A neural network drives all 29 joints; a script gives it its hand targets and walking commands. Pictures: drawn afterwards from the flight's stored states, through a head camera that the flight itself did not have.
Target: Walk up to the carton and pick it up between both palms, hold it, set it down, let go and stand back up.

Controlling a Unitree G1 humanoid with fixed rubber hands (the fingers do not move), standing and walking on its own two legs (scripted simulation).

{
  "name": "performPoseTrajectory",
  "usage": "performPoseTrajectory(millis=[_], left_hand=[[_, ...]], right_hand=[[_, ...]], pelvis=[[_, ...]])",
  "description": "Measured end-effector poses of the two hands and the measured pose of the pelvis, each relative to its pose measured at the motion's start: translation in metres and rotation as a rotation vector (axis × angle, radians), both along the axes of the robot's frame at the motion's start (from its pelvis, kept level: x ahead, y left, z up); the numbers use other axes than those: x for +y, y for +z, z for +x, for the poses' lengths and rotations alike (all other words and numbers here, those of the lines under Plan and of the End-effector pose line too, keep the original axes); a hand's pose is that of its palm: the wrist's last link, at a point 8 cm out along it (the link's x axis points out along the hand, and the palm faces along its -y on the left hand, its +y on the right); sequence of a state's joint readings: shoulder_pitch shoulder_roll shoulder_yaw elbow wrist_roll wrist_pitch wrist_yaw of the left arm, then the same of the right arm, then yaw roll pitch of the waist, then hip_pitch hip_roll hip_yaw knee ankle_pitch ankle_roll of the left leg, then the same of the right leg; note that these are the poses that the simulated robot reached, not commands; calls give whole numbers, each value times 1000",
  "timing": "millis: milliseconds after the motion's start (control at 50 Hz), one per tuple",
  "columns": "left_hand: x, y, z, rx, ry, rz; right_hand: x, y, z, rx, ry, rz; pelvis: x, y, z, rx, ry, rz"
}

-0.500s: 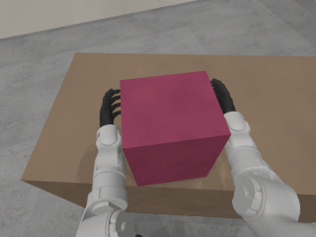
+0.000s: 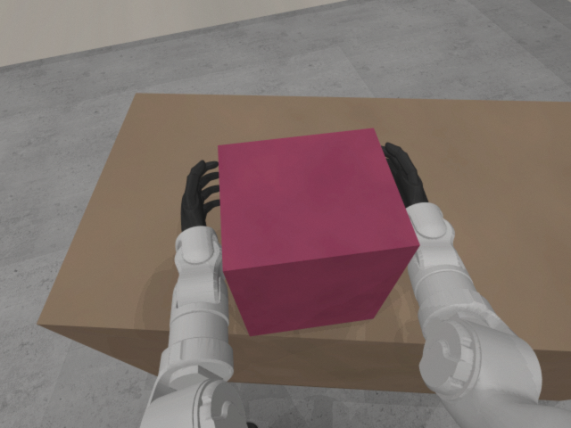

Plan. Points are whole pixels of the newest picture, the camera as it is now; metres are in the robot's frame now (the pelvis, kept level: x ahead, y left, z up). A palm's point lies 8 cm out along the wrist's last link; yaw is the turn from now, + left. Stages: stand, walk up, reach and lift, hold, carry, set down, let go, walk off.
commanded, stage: set down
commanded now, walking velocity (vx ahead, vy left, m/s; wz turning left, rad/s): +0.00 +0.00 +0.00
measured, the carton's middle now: (305, 242) +0.38 +0.04 +0.00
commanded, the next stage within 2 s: none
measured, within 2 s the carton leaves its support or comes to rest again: neither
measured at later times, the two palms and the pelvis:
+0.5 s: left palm (199, 217) +0.38 +0.19 +0.04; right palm (404, 201) +0.45 -0.10 +0.03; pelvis -0.01 +0.00 -0.01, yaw -2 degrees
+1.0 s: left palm (189, 200) +0.39 +0.20 +0.06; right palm (439, 174) +0.48 -0.14 +0.06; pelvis -0.03 -0.01 -0.02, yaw -1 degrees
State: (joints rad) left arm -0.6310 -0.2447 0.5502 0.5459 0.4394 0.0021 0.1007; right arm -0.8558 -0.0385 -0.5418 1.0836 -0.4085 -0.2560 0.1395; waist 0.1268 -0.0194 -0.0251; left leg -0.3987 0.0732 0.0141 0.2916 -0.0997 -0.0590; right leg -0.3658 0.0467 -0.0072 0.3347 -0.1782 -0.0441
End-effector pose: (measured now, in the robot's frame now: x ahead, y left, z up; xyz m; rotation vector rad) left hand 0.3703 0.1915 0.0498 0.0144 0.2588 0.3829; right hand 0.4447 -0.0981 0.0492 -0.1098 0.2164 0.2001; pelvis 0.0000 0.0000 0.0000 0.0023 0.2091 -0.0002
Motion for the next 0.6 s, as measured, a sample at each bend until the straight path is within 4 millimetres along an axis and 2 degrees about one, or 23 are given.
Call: performPoseTrajectory(millis=[280,420,480,600], left_hand=[[1,0,1,11,-2,13],[3,-7,7,34,-4,31],[2,-9,10,32,-8,25],[1,-14,12,34,-25,12]], right_hand=[[0,-2,0,20,-10,18],[-2,-20,0,112,-37,43],[-2,-23,5,117,-50,63],[-2,-14,22,78,-44,71]], pelvis=[[0,-1,-1,7,-9,2],[0,-4,-6,42,-22,-6],[1,-7,-10,79,-23,-15],[1,-12,-19,141,-23,-24]])
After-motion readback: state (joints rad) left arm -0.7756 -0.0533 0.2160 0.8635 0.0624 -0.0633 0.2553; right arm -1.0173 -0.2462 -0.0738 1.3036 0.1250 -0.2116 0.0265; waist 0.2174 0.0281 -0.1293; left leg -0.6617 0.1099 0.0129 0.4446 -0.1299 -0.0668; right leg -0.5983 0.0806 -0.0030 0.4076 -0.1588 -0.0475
